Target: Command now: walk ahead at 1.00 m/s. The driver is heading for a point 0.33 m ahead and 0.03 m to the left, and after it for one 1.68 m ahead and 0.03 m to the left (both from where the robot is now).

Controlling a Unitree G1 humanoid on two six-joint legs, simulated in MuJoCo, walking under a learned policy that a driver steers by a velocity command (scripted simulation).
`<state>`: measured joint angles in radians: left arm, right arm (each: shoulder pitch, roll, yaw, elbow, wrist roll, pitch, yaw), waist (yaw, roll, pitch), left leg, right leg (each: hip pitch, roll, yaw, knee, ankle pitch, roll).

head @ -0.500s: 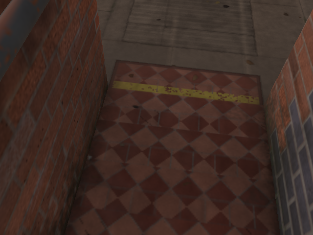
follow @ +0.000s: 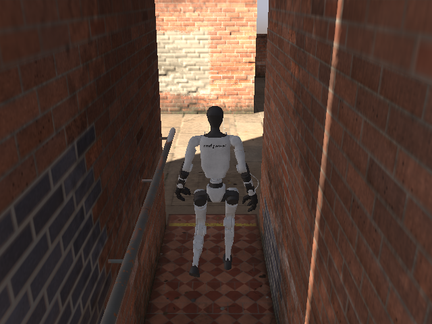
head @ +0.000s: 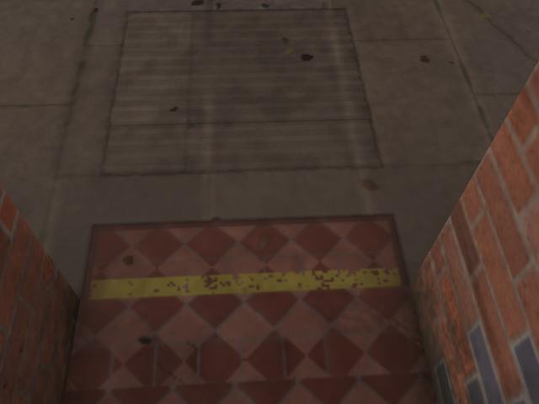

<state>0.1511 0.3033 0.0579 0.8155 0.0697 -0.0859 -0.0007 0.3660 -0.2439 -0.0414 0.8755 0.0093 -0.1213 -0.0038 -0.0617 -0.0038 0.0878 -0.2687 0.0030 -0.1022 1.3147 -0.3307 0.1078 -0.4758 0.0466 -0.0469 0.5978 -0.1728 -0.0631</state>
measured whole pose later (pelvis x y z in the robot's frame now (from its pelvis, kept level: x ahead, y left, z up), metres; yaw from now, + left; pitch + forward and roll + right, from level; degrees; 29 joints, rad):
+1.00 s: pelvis +1.05 +0.00 +0.02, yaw +2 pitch +1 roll -2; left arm 0.38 0.28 0.05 1.02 0.03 -0.10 -0.01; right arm 0.18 -0.26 -0.02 0.79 -0.03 -0.08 0.04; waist 0.03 0.04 -0.03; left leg -0.62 0.08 -0.05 1.12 -0.24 0.07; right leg -0.10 0.07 -0.09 0.36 -0.28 -0.07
